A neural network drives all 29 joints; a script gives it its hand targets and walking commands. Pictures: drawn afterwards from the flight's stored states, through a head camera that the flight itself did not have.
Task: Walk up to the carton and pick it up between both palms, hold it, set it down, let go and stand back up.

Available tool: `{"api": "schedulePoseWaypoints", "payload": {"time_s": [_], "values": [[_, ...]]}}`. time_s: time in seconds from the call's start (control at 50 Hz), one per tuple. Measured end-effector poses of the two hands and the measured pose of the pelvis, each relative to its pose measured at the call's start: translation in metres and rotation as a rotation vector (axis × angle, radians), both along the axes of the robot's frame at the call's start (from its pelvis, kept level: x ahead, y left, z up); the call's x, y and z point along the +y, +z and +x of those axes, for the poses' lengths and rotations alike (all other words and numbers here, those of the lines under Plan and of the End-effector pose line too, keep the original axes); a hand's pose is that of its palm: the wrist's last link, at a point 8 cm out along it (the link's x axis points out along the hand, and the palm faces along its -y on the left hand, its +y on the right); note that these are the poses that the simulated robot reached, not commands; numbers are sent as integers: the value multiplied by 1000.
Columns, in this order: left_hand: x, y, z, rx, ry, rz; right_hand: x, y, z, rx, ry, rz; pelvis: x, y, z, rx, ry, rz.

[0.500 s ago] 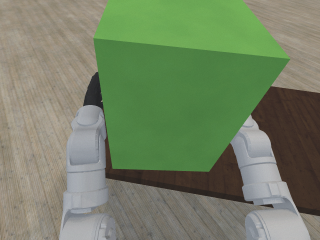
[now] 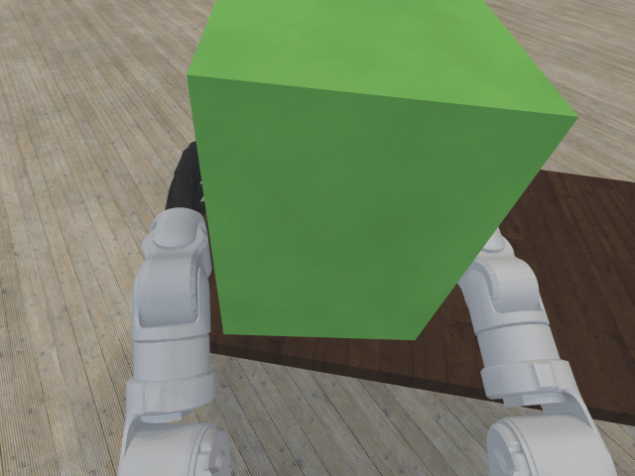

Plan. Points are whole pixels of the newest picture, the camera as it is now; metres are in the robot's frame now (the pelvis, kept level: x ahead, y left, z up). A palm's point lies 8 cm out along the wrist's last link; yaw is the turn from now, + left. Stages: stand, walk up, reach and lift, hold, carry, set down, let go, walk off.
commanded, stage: hold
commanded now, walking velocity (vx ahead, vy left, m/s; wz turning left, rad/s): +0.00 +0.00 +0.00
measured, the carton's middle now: (336, 156) +0.38 +0.00 +0.24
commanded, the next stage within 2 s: set down in 0.60 s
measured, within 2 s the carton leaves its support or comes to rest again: neither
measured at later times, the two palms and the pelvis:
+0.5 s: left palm (187, 210) +0.36 +0.16 +0.19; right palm (460, 214) +0.36 -0.15 +0.18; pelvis +0.00 +0.00 +0.00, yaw +0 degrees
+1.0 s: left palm (191, 222) +0.37 +0.16 +0.16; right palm (444, 237) +0.37 -0.15 +0.14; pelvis +0.01 +0.00 +0.00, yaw +0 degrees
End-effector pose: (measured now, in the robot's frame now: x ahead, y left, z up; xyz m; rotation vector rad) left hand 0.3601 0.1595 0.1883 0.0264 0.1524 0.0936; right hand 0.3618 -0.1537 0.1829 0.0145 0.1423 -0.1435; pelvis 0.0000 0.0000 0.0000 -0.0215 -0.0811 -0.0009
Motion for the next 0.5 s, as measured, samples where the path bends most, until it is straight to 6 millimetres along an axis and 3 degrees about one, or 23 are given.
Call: {"api": "schedulePoseWaypoints", "payload": {"time_s": [0.5], "values": [[0,0,-1,-1,3,-2,0,0,0,-1,3,0,-1,0,1,-3,2,0]]}}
